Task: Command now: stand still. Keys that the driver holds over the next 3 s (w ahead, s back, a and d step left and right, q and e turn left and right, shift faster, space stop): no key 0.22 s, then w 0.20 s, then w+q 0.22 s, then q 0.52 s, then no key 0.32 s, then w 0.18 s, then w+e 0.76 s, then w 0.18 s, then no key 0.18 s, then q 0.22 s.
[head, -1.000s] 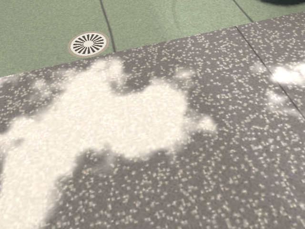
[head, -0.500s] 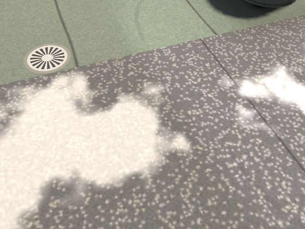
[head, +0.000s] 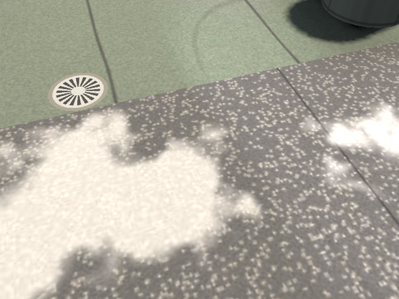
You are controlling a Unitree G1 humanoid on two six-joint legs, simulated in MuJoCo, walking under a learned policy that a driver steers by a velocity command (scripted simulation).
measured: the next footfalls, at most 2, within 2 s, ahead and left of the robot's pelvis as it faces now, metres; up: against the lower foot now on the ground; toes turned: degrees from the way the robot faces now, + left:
left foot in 0.92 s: +0.32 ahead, +0.15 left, +0.00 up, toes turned +17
right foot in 1.46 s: +0.37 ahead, -0.07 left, +0.00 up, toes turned +28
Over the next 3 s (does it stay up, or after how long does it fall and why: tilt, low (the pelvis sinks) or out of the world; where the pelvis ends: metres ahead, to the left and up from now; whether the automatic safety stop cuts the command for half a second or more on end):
stays up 0.86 0.22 0.01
